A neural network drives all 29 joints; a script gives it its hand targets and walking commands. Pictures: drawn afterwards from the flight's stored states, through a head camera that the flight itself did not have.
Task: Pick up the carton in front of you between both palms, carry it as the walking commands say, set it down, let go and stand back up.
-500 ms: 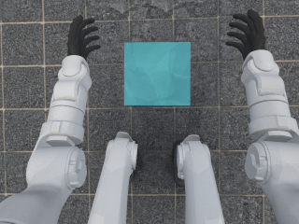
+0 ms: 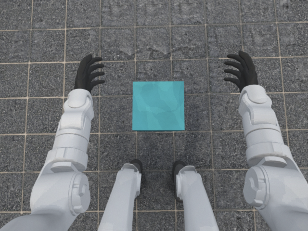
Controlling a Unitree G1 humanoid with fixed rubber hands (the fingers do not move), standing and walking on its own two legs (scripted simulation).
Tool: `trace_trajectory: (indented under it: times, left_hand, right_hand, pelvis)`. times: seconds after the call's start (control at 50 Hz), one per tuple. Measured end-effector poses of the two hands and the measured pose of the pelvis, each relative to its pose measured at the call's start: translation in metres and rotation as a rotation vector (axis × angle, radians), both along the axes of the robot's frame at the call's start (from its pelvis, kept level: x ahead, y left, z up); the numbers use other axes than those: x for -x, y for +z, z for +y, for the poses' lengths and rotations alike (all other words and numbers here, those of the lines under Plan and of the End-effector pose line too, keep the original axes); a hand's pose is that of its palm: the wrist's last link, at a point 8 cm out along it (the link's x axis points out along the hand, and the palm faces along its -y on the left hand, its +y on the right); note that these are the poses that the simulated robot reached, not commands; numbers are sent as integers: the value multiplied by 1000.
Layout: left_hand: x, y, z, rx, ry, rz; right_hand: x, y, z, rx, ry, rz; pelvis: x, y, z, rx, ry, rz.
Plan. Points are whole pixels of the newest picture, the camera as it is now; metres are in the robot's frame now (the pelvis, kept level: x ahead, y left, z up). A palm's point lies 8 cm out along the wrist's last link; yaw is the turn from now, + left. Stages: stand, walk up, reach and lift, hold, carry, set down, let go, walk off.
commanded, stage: let go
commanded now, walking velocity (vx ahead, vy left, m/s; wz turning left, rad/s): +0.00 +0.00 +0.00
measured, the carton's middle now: (158, 109) +0.45 +0.01 -0.52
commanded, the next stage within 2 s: stand in 1.12 s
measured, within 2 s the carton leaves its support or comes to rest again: neither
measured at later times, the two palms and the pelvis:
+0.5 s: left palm (29, 149) +0.30 +0.24 +0.02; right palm (290, 148) +0.32 -0.22 +0.02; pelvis +0.08 +0.01 +0.11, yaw +0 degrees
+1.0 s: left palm (6, 193) +0.24 +0.23 +0.06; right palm out of the picture +0.23 -0.23 +0.06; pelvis +0.07 +0.01 +0.13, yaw +0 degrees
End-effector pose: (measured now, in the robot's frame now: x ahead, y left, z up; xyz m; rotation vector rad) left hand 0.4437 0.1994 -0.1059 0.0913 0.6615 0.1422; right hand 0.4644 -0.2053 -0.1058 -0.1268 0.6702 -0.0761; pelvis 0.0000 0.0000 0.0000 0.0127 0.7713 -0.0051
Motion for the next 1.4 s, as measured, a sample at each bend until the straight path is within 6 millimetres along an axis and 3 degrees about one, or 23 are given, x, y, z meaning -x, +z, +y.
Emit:
trace_trajectory:
  times: [0.16,0.28,0.48,0.68,0.82,1.14,1.3,1.4]
  left_hand:
    - [53,35,13,-57,-77,95]
    - [81,73,27,-53,-79,107]
    - [138,121,36,-39,-66,120]
    - [196,162,42,-44,-67,123]
    - [206,168,40,-38,-90,129]
    - [213,167,40,-68,-81,173]
    - [222,154,81,-191,-18,203]
    - [227,147,95,-212,-8,244]
  right_hand:
    - [60,33,-10,49,5,75]
    - [89,70,-13,43,6,79]
    - [142,117,-13,39,11,94]
    - [206,156,-19,44,14,103]
    - [229,166,-22,39,14,121]
    - [236,163,-22,44,9,136]
    - [247,151,-57,195,-29,209]
    - [247,153,-71,234,-47,227]
  pelvis:
    - [-25,43,2,7,1,-114]
    - [-46,69,5,11,4,-220]
    - [-75,103,8,15,8,-397]
    - [-86,127,8,15,5,-634]
    - [-79,129,6,15,4,-774]
    - [-70,125,6,14,12,-881]
    - [-76,121,6,16,12,-801]
    - [-82,122,8,18,11,-783]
